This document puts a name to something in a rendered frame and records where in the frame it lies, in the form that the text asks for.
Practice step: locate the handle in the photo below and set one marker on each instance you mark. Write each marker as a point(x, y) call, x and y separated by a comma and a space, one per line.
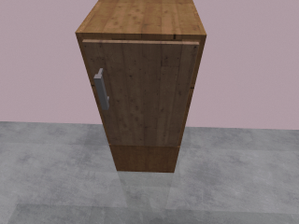
point(101, 89)

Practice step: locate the cupboard door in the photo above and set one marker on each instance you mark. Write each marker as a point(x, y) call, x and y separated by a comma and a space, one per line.
point(148, 84)

